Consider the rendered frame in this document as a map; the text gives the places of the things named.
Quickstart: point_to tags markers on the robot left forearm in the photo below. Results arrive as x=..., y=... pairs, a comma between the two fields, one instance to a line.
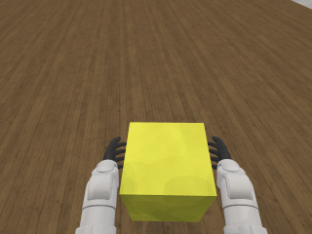
x=100, y=200

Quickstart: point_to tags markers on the robot right forearm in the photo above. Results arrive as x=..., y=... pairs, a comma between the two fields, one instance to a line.
x=238, y=200

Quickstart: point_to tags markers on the carton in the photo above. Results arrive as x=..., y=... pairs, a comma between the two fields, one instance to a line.
x=167, y=173

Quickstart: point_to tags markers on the robot left hand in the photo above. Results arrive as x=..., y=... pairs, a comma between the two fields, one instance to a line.
x=111, y=151

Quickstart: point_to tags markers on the robot right hand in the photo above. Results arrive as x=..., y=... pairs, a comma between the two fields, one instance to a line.
x=221, y=152

